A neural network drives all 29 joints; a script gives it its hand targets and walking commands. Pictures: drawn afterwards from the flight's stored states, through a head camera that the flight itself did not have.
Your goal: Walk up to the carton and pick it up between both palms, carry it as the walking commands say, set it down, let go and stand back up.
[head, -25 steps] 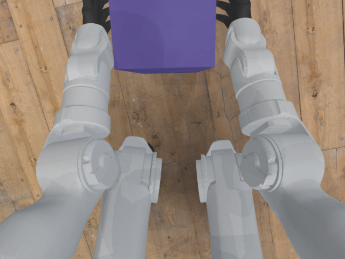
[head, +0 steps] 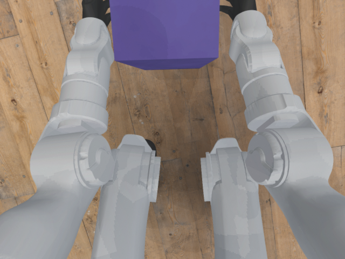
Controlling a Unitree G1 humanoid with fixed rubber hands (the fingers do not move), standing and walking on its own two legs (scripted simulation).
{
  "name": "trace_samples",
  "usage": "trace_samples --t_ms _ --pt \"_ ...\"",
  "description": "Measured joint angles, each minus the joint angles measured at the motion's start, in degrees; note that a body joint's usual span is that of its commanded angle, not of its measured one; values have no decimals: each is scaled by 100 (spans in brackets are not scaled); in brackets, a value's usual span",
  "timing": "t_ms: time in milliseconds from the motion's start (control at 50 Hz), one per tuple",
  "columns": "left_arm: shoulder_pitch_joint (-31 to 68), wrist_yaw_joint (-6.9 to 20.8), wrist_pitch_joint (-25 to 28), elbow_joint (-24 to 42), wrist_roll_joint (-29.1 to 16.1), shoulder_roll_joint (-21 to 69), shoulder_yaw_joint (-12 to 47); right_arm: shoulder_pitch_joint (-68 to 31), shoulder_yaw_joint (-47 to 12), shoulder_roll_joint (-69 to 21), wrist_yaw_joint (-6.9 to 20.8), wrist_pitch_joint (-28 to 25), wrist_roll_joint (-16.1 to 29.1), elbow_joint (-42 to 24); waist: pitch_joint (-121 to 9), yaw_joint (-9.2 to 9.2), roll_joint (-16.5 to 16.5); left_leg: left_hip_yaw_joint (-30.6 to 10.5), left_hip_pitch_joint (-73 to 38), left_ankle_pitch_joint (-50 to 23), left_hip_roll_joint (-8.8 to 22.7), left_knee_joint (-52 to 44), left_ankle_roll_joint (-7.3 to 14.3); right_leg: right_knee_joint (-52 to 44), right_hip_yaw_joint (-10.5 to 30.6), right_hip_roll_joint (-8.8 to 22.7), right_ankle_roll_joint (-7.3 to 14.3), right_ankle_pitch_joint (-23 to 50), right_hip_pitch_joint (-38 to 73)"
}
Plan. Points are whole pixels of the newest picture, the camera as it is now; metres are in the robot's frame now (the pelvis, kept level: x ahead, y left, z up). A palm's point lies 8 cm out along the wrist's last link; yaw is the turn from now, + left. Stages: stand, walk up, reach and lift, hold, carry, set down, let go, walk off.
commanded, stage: set down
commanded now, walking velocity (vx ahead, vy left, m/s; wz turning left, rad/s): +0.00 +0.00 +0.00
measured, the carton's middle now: (168, 18) +0.54 +0.04 -0.24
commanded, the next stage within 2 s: let go in 1.62 s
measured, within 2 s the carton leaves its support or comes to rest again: neither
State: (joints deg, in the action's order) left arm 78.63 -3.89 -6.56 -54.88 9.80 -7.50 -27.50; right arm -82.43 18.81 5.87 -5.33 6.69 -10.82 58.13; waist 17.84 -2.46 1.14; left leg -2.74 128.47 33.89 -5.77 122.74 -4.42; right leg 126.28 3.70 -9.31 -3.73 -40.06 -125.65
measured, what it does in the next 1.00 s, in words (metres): rises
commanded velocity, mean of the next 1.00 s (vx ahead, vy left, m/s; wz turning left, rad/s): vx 0.00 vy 0.00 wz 0.00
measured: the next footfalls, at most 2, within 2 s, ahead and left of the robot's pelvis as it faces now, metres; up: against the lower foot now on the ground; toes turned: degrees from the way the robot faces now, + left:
none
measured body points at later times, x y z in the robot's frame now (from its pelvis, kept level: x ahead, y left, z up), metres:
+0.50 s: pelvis -0.01 +0.01 +0.01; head +0.36 +0.00 +0.27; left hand +0.54 +0.19 -0.15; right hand +0.56 -0.13 -0.15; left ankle +0.11 +0.13 -0.35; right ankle +0.08 -0.12 -0.35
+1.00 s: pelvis +0.02 +0.01 +0.14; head +0.36 +0.01 +0.43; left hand +0.54 +0.19 +0.01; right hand +0.57 -0.14 +0.00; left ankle +0.11 +0.13 -0.35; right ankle +0.08 -0.12 -0.35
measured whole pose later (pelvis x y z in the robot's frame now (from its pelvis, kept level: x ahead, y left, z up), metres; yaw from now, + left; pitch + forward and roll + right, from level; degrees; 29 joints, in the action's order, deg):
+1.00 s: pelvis +0.02 +0.01 +0.14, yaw +0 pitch +50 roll -1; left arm 67.9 -6.9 -8.3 -47.2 0.2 -9.2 -17.1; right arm -71.5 14.7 13.2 -5.8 8.4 -0.8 52.4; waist -1.7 -3.0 -0.2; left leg -3.1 115.4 27.2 -4.2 92.5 -1.7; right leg 94.6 3.7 -5.3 -2.3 -32.2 -112.7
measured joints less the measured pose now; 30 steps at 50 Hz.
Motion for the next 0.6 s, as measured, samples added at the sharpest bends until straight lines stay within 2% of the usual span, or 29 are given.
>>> trace_samples --t_ms 60,140,220,280,440,600 --pt "97 -92 145 -264 -191 -142 284 -8 -258 254 -96 -83 234 120 60 -30 -4 6 -19 -24 19 -50 13 -53 -3 14 0 34 11" --pt "106 -223 314 -501 -783 -450 706 66 -686 716 -235 -188 797 177 65 -29 -45 27 -5 -69 60 -129 47 -138 -3 34 0 97 -15" --pt "37 -238 428 -620 -1284 -693 1093 96 -1122 1016 -170 -248 1380 272 -53 -1 -98 77 77 -122 116 -167 93 -172 1 70 3 154 -105" --pt "38 -231 431 -727 -1467 -779 1250 38 -1257 1095 -125 -261 1593 421 -137 -3 -105 101 140 -162 147 -166 127 -179 -11 103 5 195 -165" --pt "100 -314 334 -475 -1672 -780 1455 -54 -1300 1124 -172 -196 1740 215 -241 -42 -63 104 201 -309 165 -315 179 -354 -50 195 13 337 -204" --pt "-127 -435 64 35 -1560 -604 1424 234 -1035 1036 -274 62 1533 -193 -635 -50 -88 34 -12 -385 109 -786 179 -845 -101 308 71 391 41"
